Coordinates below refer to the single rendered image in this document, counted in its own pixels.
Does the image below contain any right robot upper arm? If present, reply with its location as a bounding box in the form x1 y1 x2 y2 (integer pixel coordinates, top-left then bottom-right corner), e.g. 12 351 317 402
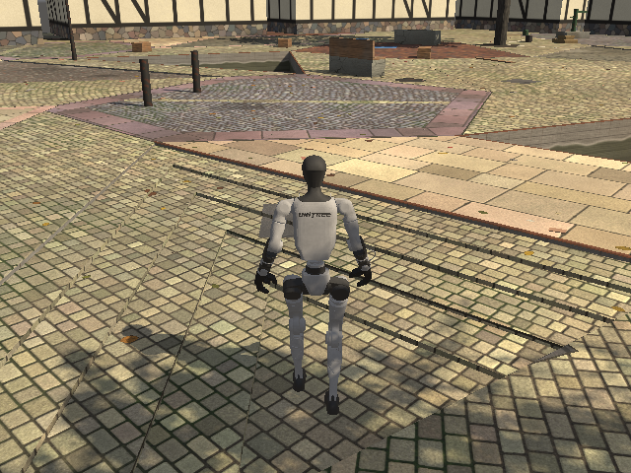
335 198 363 251

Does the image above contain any left robot upper arm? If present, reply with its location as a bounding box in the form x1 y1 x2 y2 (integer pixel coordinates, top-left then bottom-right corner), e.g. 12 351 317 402
267 198 294 253

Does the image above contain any right robot hand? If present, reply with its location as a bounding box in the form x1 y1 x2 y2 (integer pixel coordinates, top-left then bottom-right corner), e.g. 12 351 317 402
349 267 372 287

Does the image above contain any right robot forearm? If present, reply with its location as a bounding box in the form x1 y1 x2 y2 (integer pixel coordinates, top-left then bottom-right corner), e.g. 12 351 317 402
353 236 371 271

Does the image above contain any left robot hand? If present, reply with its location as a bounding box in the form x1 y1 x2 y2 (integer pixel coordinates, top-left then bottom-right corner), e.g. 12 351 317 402
254 271 277 294

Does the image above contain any right robot foot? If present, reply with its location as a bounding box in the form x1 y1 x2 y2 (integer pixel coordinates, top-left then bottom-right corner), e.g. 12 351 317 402
324 390 339 415

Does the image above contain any left robot foot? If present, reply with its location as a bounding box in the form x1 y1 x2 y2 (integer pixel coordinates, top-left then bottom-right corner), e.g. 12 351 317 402
293 368 307 392

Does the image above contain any robot foot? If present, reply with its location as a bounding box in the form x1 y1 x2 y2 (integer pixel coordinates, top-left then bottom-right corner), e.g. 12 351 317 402
324 390 339 415
293 368 307 392

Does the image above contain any left robot forearm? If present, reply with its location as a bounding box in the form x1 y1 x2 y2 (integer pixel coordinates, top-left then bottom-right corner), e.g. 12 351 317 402
257 238 277 276

